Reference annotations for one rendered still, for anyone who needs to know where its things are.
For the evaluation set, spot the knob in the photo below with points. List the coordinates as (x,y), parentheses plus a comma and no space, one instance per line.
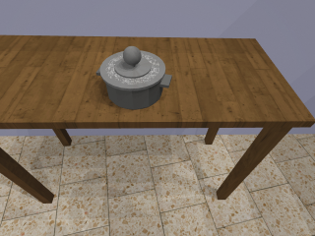
(132,55)

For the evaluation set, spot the table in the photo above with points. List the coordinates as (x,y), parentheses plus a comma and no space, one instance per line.
(50,82)

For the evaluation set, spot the lid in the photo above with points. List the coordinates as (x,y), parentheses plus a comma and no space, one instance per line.
(118,74)

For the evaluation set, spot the pot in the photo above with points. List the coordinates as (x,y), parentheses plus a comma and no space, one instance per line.
(137,99)

